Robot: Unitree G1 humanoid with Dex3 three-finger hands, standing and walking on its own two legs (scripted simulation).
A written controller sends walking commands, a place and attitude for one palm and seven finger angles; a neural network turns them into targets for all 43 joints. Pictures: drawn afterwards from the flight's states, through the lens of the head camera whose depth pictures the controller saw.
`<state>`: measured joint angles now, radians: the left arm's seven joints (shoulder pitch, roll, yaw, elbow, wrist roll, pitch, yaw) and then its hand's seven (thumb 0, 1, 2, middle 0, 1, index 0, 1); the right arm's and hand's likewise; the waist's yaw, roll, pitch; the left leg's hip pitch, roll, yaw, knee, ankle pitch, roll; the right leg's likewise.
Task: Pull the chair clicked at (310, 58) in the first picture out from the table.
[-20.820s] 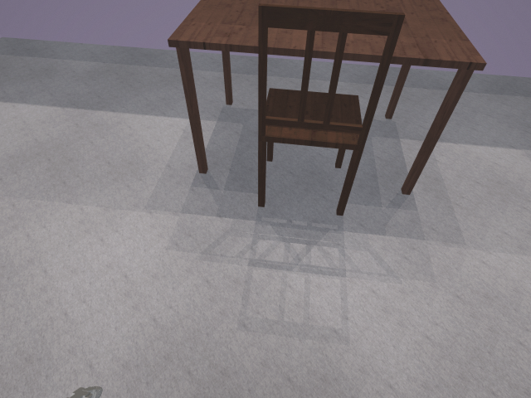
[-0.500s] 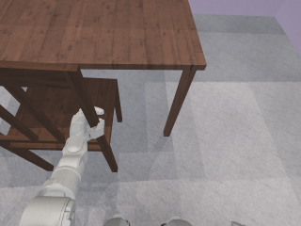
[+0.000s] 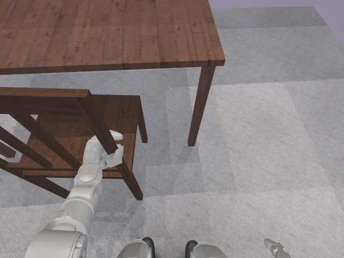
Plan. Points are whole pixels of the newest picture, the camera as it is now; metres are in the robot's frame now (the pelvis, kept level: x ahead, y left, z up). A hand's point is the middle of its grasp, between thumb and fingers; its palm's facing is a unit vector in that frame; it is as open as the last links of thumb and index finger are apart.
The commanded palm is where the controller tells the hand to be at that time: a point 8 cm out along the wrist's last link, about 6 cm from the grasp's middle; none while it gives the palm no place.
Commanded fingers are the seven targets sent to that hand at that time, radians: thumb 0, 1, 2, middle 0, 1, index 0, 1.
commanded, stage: step backward, pulling the chair out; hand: left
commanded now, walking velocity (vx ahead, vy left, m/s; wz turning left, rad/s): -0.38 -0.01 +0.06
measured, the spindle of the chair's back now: (17, 144) +0.40 +0.42 -0.06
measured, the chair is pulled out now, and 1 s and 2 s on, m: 0.09 0.16 0.22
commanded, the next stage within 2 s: none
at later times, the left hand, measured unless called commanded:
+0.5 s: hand (121, 177) +0.31 +0.13 -0.07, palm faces +0.03 -0.99 -0.16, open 5.9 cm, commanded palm +0.32 +0.18 -0.06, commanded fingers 0.00 0.90 0.90 -0.50 -1.45 -0.50 -1.45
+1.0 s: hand (122, 182) +0.29 +0.13 -0.07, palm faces +0.02 -0.99 -0.17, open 6.0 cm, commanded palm +0.29 +0.17 -0.06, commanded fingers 0.00 0.90 0.90 -0.50 -1.45 -0.50 -1.45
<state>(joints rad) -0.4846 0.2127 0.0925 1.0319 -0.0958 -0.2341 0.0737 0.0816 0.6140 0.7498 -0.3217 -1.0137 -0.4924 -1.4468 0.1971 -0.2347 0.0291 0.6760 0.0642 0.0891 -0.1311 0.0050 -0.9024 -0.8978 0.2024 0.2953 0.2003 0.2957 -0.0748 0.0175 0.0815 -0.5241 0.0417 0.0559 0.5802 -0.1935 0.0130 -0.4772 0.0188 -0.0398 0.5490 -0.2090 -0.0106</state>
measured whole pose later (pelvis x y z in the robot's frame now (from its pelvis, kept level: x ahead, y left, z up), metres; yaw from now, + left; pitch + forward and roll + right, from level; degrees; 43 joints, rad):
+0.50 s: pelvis -0.04 -0.01 -0.01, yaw +0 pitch +2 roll +0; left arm -0.47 0.18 0.02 1.08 -0.09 -0.24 0.08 0.09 0.58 0.79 -0.34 -1.08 -0.49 -1.45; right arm 0.21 -0.21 0.06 0.73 0.06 -0.01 -0.15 0.01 -0.90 -0.90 0.20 0.30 0.20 0.30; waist -0.04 0.01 0.12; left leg -0.48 0.03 0.07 0.60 -0.16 0.01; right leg -0.47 0.00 -0.03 0.65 -0.21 -0.02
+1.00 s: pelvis -0.07 -0.01 -0.01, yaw +0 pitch +3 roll +1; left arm -0.52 0.20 0.03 1.07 -0.08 -0.21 0.07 0.09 0.58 0.77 -0.32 -1.12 -0.49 -1.45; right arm 0.16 -0.22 0.04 0.72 0.05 0.00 -0.14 0.01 -0.90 -0.90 0.20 0.29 0.20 0.30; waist -0.05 0.00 0.14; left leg -0.46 0.00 0.01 0.62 -0.21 0.00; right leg -0.49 0.00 -0.02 0.63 -0.19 -0.02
